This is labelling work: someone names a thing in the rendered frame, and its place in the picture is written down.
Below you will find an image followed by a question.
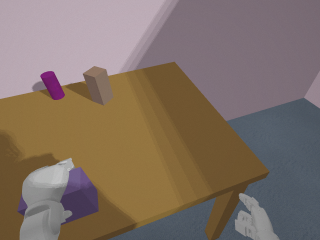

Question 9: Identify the left robot hand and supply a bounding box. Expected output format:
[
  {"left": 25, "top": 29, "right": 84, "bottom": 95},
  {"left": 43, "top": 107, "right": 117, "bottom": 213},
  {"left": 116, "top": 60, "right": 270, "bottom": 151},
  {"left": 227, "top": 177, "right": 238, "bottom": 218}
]
[{"left": 22, "top": 158, "right": 75, "bottom": 223}]

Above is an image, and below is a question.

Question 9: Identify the sponge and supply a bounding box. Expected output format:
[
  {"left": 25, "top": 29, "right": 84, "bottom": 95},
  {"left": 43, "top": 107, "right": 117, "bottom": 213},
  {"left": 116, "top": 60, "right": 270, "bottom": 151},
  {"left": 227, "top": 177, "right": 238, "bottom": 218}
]
[{"left": 17, "top": 167, "right": 99, "bottom": 225}]

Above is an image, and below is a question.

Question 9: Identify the robot left forearm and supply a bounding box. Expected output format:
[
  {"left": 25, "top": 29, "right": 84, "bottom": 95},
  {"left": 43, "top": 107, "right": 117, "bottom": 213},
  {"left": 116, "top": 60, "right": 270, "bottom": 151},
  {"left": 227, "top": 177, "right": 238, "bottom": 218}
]
[{"left": 19, "top": 200, "right": 62, "bottom": 240}]

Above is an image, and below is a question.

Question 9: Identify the right robot hand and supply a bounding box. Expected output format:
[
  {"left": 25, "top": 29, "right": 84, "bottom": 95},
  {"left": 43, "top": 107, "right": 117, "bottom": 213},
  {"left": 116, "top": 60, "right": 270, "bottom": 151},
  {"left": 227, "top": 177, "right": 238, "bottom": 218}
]
[{"left": 235, "top": 193, "right": 274, "bottom": 240}]

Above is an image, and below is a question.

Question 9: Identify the table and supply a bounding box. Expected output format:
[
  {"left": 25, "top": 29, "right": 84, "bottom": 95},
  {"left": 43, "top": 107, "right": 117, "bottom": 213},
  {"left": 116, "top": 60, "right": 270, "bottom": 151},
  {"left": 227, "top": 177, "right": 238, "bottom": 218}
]
[{"left": 0, "top": 62, "right": 270, "bottom": 240}]

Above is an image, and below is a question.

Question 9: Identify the robot right forearm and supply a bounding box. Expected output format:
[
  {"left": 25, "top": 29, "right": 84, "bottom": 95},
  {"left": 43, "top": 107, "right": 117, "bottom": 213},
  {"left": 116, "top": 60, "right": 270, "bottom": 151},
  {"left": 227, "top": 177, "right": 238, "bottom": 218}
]
[{"left": 255, "top": 230, "right": 280, "bottom": 240}]

